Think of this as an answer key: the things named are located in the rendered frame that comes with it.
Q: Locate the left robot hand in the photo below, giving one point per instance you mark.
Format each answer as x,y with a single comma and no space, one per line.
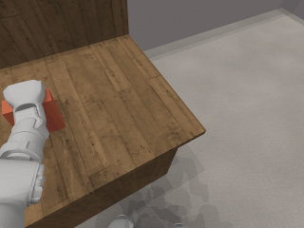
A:
31,90

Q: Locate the left robot thigh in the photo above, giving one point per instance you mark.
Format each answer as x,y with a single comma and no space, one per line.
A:
121,223

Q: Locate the robot left shin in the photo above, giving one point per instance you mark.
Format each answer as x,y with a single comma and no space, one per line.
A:
121,217

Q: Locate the left robot upper arm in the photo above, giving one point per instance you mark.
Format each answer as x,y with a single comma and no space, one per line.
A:
21,184

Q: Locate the table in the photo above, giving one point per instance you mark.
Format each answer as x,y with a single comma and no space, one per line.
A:
123,122

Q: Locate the robot left forearm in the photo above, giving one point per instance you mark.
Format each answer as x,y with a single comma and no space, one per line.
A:
28,135

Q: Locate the sponge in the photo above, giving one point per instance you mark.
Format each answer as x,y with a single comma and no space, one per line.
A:
54,117

